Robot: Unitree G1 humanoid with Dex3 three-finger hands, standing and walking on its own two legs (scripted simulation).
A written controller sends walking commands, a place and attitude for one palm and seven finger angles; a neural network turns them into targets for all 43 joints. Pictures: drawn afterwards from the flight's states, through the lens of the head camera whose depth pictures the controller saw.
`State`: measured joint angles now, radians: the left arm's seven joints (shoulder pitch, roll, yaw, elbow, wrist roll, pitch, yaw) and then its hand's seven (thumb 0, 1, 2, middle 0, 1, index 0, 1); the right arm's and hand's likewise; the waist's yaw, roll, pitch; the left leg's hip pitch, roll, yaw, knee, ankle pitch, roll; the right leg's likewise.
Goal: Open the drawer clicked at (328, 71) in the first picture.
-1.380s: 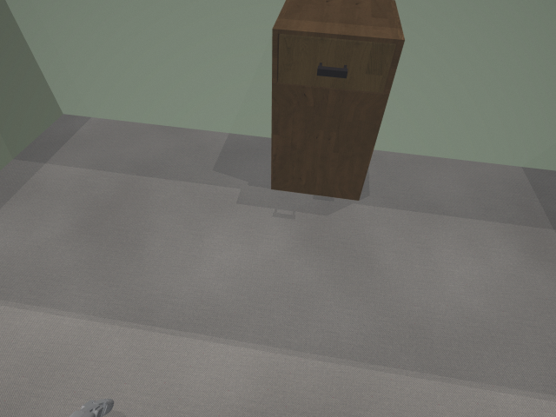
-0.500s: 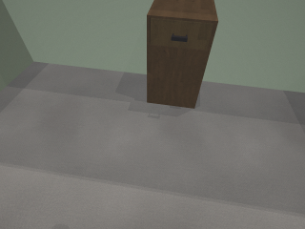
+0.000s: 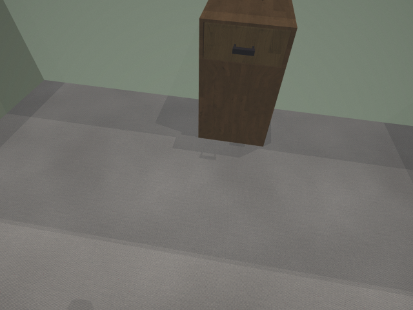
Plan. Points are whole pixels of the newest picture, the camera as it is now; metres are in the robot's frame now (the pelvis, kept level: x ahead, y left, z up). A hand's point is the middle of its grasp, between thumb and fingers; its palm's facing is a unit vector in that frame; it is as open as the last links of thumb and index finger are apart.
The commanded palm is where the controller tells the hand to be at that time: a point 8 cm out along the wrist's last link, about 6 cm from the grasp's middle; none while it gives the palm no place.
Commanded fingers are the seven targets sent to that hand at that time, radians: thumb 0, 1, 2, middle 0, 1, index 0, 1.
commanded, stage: look at it before walking up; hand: left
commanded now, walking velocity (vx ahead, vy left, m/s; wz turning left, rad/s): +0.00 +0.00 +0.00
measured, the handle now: (243, 49) +1.27 -0.11 -0.09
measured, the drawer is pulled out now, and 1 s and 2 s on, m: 0.00 0.00 0.00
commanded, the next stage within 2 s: walk to a spot facing it in 0.06 s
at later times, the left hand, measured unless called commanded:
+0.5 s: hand out of the picture +0.07 +0.18 -0.18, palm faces -0.13 -0.97 -0.22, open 7.4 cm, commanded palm none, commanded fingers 0.00 0.90 0.90 -0.20 -0.30 -0.20 -0.30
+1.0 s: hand (150, 279) +0.23 +0.15 -0.19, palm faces -0.23 -0.95 -0.19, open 7.4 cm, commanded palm none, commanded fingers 0.00 0.90 0.90 -0.20 -0.30 -0.20 -0.30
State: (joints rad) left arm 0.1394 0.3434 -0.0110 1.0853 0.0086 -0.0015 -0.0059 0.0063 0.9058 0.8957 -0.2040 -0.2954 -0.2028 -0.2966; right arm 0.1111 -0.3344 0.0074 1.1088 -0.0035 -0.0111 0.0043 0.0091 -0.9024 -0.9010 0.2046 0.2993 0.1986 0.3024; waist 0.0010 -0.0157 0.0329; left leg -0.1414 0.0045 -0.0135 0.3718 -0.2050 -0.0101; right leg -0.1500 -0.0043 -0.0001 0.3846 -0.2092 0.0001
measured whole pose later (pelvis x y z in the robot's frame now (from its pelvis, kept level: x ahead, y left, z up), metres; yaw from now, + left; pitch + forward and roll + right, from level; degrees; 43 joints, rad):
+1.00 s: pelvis +0.24 -0.04 -0.02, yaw -21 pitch +1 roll -1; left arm 0.46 0.17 0.04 1.05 0.03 -0.05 0.01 0.01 0.91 0.90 -0.20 -0.30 -0.20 -0.30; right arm 0.06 -0.17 -0.03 0.91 -0.01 -0.04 0.03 0.01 -0.91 -0.90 0.20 0.30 0.19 0.30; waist 0.07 -0.01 0.04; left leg -0.50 0.07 0.08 0.64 -0.18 -0.02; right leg 0.03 0.03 0.13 0.40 -0.45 -0.02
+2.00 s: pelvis +0.47 -0.09 -0.02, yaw -55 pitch +1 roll +1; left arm 0.20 0.25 0.09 0.90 0.01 0.07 -0.01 0.01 0.91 0.90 -0.20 -0.30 -0.20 -0.30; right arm 0.13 -0.18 -0.03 0.86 -0.01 0.00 -0.02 0.01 -0.91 -0.90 0.20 0.30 0.20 0.30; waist 0.03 -0.07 0.05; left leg -0.30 0.04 0.08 0.59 -0.31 -0.02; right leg -0.45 0.06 0.09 0.69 -0.31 0.00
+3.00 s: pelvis +0.49 -0.15 +0.00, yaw -91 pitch +0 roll -2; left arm 0.26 0.26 0.10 0.95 0.03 0.07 -0.04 0.01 0.91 0.90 -0.20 -0.29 -0.20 -0.30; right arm 0.24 -0.18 -0.02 0.89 -0.02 -0.01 -0.02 0.01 -0.90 -0.90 0.20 0.30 0.20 0.30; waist 0.02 -0.05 0.02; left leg -0.17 0.07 0.15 0.48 -0.32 0.02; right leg -0.49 0.02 0.01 1.06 -0.39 0.03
